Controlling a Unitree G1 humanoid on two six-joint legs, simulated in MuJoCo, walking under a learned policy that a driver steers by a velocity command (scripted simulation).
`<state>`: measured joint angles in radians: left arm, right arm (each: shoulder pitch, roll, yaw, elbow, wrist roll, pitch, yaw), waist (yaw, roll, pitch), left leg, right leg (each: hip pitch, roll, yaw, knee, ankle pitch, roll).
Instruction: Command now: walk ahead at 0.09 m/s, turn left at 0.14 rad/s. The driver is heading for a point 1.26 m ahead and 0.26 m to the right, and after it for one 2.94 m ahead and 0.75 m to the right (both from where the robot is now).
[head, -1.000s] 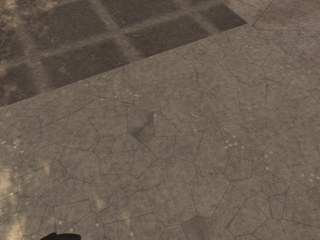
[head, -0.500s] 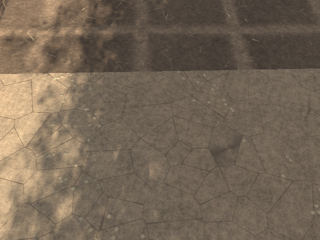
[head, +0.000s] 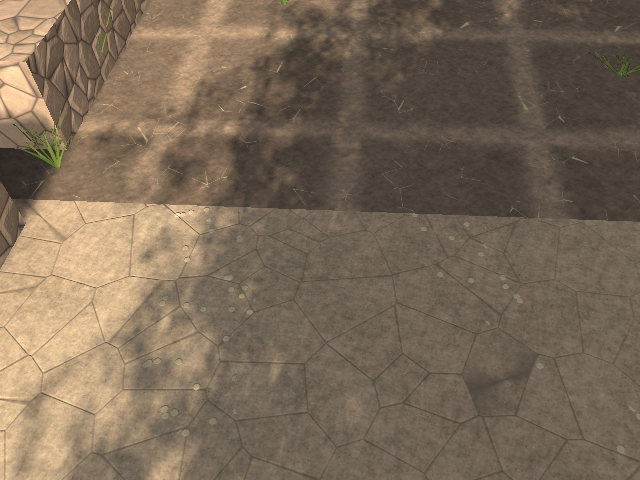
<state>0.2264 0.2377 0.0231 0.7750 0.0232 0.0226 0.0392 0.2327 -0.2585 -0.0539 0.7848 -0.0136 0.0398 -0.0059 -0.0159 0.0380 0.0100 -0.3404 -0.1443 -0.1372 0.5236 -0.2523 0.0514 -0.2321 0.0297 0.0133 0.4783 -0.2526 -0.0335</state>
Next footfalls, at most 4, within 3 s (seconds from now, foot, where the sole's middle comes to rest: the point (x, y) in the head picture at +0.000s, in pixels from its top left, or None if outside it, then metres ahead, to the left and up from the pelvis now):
0.36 left None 0.13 0.11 -0.77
0.68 right None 0.16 -0.10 -0.77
1.50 right None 0.23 -0.11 -0.77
1.96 left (332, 443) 0.58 0.03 -0.77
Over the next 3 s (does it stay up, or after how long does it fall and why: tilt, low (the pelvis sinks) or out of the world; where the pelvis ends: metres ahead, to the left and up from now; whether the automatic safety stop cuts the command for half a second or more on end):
stays up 0.87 -0.06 0.01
